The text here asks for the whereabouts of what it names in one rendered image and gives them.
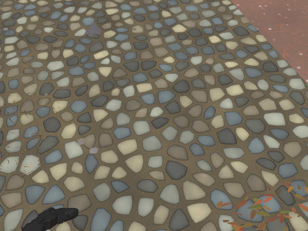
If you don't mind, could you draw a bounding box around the robot left hand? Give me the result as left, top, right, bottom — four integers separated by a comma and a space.
22, 207, 78, 231

